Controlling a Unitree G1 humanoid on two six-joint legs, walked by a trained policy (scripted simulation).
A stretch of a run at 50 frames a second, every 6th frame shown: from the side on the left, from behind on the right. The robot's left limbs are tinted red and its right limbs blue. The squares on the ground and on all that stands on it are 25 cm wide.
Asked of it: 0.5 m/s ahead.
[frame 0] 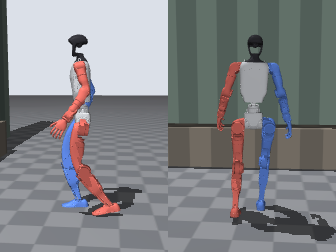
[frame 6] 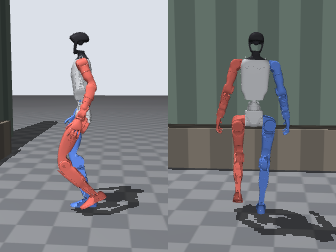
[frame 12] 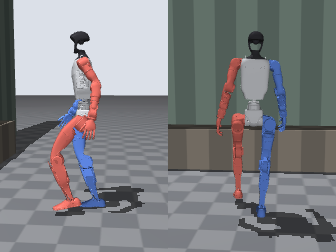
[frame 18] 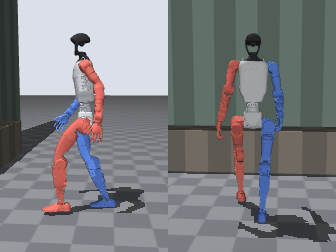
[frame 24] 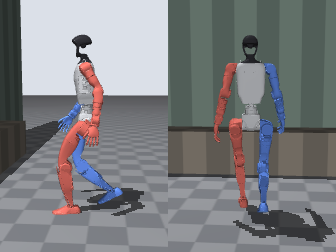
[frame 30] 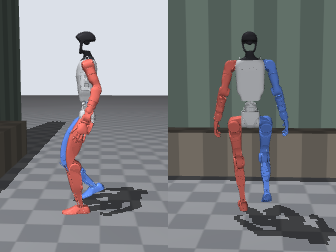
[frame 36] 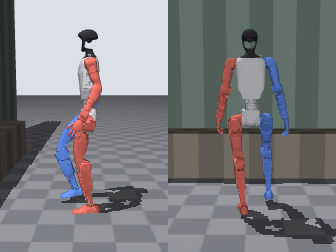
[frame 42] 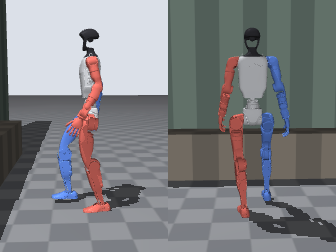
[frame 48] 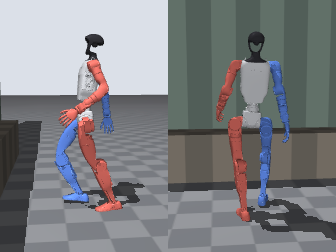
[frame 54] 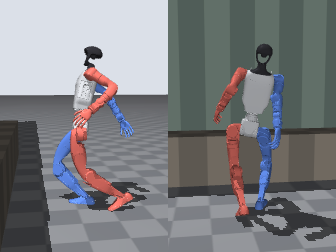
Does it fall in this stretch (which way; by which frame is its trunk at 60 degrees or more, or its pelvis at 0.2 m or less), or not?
no
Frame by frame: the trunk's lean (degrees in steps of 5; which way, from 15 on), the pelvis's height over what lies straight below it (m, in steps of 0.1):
0: 5, 0.8
6: 5, 0.8
12: 5, 0.8
18: 5, 0.8
24: 5, 0.7
30: 0, 0.8
36: 0, 0.8
42: 0, 0.8
48: 10, 0.7
54: 15 backward and to its right, 0.7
